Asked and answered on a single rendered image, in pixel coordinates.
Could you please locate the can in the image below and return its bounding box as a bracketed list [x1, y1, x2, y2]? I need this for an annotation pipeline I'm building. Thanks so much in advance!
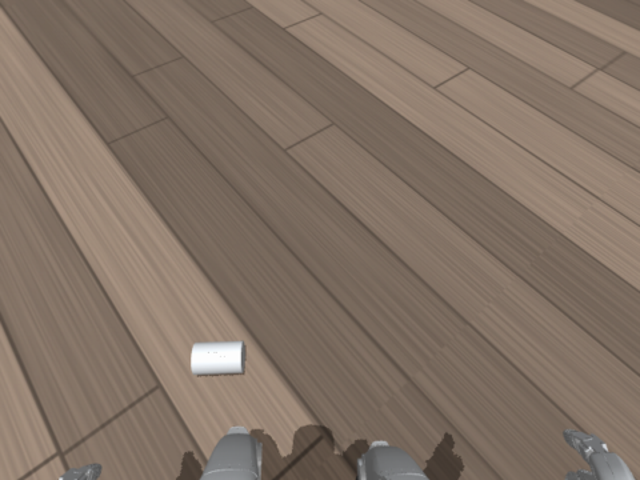
[191, 341, 245, 375]

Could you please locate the left robot hand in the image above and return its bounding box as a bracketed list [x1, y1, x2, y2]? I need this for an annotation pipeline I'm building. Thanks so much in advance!
[59, 463, 102, 480]

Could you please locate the right robot hand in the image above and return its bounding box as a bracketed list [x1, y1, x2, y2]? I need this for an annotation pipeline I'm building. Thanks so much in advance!
[563, 429, 635, 480]

